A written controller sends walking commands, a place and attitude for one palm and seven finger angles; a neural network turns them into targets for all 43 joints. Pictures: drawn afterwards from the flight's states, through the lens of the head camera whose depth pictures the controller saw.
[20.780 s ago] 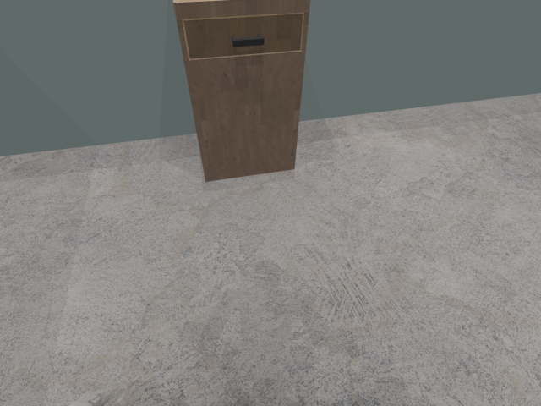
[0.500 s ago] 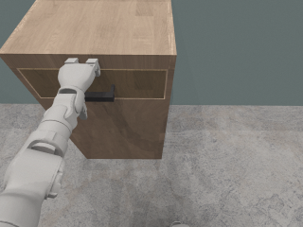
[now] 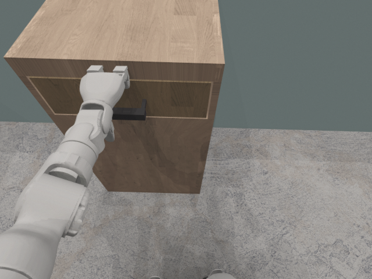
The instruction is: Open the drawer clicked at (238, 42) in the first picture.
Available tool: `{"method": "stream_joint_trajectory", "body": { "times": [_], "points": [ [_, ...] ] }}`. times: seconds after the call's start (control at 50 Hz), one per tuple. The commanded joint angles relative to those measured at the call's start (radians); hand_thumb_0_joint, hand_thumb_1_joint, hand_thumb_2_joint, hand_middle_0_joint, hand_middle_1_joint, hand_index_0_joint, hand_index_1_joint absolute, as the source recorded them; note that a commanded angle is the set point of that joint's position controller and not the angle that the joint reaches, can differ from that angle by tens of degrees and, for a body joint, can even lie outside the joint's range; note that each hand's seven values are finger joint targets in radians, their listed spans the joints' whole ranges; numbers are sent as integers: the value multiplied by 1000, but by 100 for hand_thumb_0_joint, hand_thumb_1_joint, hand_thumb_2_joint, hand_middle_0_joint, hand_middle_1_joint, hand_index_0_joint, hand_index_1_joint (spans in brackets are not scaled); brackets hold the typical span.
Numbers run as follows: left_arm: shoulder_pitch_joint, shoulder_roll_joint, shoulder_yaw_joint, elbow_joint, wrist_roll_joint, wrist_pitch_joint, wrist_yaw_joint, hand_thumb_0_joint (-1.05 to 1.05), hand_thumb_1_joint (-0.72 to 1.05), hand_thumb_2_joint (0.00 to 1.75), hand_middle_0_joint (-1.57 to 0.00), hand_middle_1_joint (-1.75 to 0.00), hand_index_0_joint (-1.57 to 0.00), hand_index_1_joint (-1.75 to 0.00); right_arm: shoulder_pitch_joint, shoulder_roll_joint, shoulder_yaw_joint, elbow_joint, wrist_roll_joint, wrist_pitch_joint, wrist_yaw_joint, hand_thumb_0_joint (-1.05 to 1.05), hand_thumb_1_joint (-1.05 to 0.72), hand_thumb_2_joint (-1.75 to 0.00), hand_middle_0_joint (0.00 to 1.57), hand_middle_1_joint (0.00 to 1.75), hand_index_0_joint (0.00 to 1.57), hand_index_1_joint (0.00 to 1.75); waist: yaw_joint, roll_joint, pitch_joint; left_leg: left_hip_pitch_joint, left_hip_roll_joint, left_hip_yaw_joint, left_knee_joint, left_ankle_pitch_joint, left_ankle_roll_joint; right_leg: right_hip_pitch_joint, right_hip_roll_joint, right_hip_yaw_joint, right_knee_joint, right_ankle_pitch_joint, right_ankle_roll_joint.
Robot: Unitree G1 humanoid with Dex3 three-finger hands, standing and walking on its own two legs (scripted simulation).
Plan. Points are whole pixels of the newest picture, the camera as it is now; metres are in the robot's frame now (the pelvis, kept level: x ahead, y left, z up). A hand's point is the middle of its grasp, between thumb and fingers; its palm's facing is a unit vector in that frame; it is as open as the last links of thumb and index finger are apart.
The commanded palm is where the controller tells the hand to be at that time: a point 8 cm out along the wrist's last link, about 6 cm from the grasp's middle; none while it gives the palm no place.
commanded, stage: re-aim the fingers above the handle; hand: left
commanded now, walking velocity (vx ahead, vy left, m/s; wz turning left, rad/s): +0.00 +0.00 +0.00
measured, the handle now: (124, 107) +0.54 +0.15 +0.00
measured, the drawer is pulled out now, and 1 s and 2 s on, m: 0.00 0.00 0.00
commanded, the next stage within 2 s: lower the fingers behind the handle in 0.72 s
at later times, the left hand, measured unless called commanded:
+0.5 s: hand (116, 107) +0.49 +0.15 +0.05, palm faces -0.06 +0.04 -1.00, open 13.8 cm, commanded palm +0.49 +0.13 +0.10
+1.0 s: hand (124, 108) +0.50 +0.13 +0.05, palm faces -0.01 +0.00 -1.00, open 13.5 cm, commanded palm +0.49 +0.15 +0.10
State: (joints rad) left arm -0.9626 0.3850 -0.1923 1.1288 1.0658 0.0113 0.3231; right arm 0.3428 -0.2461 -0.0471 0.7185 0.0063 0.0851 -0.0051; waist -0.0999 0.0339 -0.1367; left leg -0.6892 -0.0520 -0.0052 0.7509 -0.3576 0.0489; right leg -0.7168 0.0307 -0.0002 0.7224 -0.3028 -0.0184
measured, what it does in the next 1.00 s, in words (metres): stands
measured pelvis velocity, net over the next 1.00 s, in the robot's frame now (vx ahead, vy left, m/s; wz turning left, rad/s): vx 0.00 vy -0.01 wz -0.03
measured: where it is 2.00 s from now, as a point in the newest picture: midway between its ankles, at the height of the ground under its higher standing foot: outside the picture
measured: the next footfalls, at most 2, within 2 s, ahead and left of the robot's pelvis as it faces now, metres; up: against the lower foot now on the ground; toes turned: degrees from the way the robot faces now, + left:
none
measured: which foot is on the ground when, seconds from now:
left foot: down 0.00-1.00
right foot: down 0.00-1.00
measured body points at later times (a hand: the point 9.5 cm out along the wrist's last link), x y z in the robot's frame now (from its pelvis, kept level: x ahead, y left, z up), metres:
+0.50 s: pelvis -0.01 -0.01 +0.00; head +0.08 -0.01 +0.44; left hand +0.49 +0.15 +0.11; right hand +0.02 -0.28 -0.13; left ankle -0.01 +0.09 -0.71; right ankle +0.02 -0.11 -0.71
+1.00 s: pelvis +0.00 -0.01 +0.00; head +0.08 -0.02 +0.45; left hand +0.49 +0.13 +0.10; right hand +0.02 -0.28 -0.13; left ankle -0.01 +0.09 -0.71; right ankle +0.02 -0.11 -0.71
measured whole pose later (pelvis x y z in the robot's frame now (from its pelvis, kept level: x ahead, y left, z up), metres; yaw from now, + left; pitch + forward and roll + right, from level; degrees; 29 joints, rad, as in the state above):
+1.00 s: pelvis +0.00 -0.01 +0.00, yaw -1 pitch +17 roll +0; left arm -0.92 0.38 -0.12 1.16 1.10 0.00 0.37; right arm 0.32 -0.25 -0.02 0.70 0.01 0.09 -0.03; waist -0.13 0.04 -0.13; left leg -0.66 -0.03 0.02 0.72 -0.35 0.03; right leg -0.71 0.05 0.02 0.71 -0.29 -0.03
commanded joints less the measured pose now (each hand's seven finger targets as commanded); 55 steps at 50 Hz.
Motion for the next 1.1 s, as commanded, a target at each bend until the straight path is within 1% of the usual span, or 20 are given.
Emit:
{"method": "stream_joint_trajectory", "body": {
  "times": [0.0, 0.08, 0.16, 0.18, 0.24, 0.36, 0.4, 0.44, 0.48, 0.54, 0.6, 0.62, 0.66, 0.7, 0.76, 0.84, 0.9, 0.94, 1.02, 1.08],
  "points": [
    [-541, 86, 0, -160, 8, -2, 8, 0, -50, 30, -30, -120, -30, -120, 109, -164, -57, -58, -5, -22, -5, 0, -90, -90, 20, 30, 20, 30, -97, 3, -327, 256, 33, -27, -81, 203, -19, 80, 20, -2, -89, 112, -28],
    [-550, 45, -36, -144, 9, 12, 4, 0, -50, 30, -30, -120, -30, -120, 107, -164, -56, -53, -5, -21, -3, 0, -90, -90, 20, 30, 20, 30, -111, 6, -300, 253, 36, -33, -80, 178, -19, 45, 21, -5, -88, 94, -25],
    [-541, 47, -28, -164, 3, 4, -7, 0, -50, 30, -30, -120, -30, -120, 108, -162, -59, -55, -10, -17, -4, 0, -90, -90, 20, 30, 20, 30, -102, 11, -355, 276, 36, -33, -68, 210, -20, 67, 21, -5, -78, 115, -25],
    [-540, 14, -58, -160, -2, 5, -12, 0, -50, 30, -30, -120, -30, -120, 105, -159, -57, -59, -9, -17, -4, 0, -90, -90, 20, 30, 20, 30, -109, 16, -340, 267, 33, -29, -68, 193, -18, 63, 21, -3, -83, 106, -24],
    [-504, 47, -27, -132, -11, -3, -22, 0, -50, 30, -30, -120, -30, -120, 103, -162, -54, -58, -5, -17, -9, 0, -90, -90, 20, 30, 20, 30, -105, -27, -307, 228, 32, -29, -73, 158, -12, 77, 19, -1, -88, 93, -23],
    [-524, 28, -48, -165, -15, -25, -31, 0, -50, 30, -30, -120, -30, -120, 104, -160, -52, -63, -6, -26, -10, 0, -90, -90, 20, 30, 20, 30, -106, -10, -310, 216, 30, -28, -70, 146, -10, 72, 17, 4, -81, 87, -23],
    [-537, -18, -77, -191, -19, -36, -31, 0, -50, 30, -30, -120, -30, -120, 106, -155, -57, -63, -9, -29, -6, 0, -90, -90, 20, 30, 20, 30, -110, 9, -341, 249, 32, -34, -61, 188, -15, 64, 18, -3, -72, 107, -26],
    [-512, -46, -96, -174, -19, -34, -30, 0, -50, 30, -30, -120, -30, -120, 107, -155, -58, -59, -8, -28, -3, 0, -90, -90, 20, 30, 20, 30, -114, 3, -314, 253, 36, -39, -58, 179, -18, 31, 21, -7, -71, 97, -25],
    [-537, -8, -60, -198, -24, -42, -20, 0, -50, 30, -30, -120, -30, -120, 110, -156, -59, -57, -10, -29, -2, 0, -90, -90, 20, 30, 20, 30, -113, -1, -323, 246, 35, -38, -56, 169, -14, 41, 21, -3, -72, 93, -23],
    [-580, 208, 108, -224, -14, -61, 32, 0, -50, 30, -30, -120, -30, -120, 113, -161, -50, -64, -15, -28, -15, 0, -90, -90, 20, 30, 20, 30, -83, -17, -405, 185, 21, -23, -48, 157, -3, 143, 16, 20, -59, 113, -22],
    [-573, 238, 123, -222, 15, -41, 74, 0, -50, 30, -30, -120, -30, -120, 107, -151, -45, -69, -15, -31, -20, 0, -90, -90, 20, 30, 20, 30, -70, -8, -427, 160, 14, -9, -47, 188, -4, 192, 15, 24, -57, 155, -23],
    [-566, 207, 96, -211, 20, -30, 82, 0, -50, 30, -30, -120, -30, -120, 107, -148, -44, -69, -13, -30, -19, 0, -90, -90, 20, 30, 20, 30, -80, -7, -399, 163, 15, -6, -51, 188, -5, 175, 16, 21, -63, 154, -20],
    [-543, 233, 122, -195, 25, -10, 101, 0, -50, 30, -30, -120, -30, -120, 104, -153, -44, -70, -11, -28, -18, 0, -90, -90, 20, 30, 20, 30, -67, -17, -384, 162, 16, -3, -60, 190, -6, 179, 19, 17, -71, 149, -20],
    [-563, 281, 157, -210, 26, 3, 109, 0, -50, 30, -30, -120, -30, -120, 98, -155, -43, -73, -9, -25, -18, 0, -90, -90, 20, 30, 20, 30, -59, -10, -414, 168, 15, 1, -63, 217, -7, 214, 18, 21, -70, 178, -21],
    [-549, 274, 148, -230, 32, 19, 111, 0, -50, 30, -30, -120, -30, -120, 92, -151, -45, -79, -10, -18, -19, 0, -90, -90, 20, 30, 20, 30, -54, 6, -451, 201, 15, 12, -69, 248, -7, 248, 18, 23, -77, 218, -17],
    [-491, 309, 171, -159, 18, 40, 93, 0, -50, 30, -30, -120, -30, -120, 80, -154, -36, -76, 0, -13, -29, 0, -90, -90, 20, 30, 20, 30, -52, -54, -374, 147, 15, 22, -95, 191, -3, 286, 10, 35, -107, 198, -9],
    [-476, 291, 153, -142, 11, 34, 76, 0, -50, 30, -30, -120, -30, -120, 72, -154, -33, -83, 3, -16, -36, 0, -90, -90, 20, 30, 20, 30, -53, -57, -363, 135, 13, 28, -102, 181, -3, 297, 5, 41, -115, 196, -8],
    [-433, 291, 149, -103, 14, 36, 70, 0, -50, 30, -30, -120, -30, -120, 70, -159, -30, -82, 7, -18, -40, 0, -90, -90, 20, 30, 20, 30, -55, -72, -311, 113, 14, 32, -105, 150, -2, 271, 4, 43, -122, 167, -4],
    [-427, 306, 151, -103, 29, 18, 68, 0, -50, 30, -30, -120, -30, -120, 76, -158, -30, -87, 6, -25, -44, 0, -90, -90, 20, 30, 20, 30, -48, -43, -336, 102, 12, 35, -98, 137, -3, 266, 1, 49, -112, 150, -7],
    [-403, 251, 119, -79, 30, 19, 72, 0, -50, 30, -30, -120, -30, -120, 77, -159, -32, -87, 4, -30, -41, 0, -90, -90, 20, 30, 20, 30, -59, -47, -310, 99, 15, 35, -86, 129, -5, 216, 5, 40, -107, 134, -8]
  ]
}}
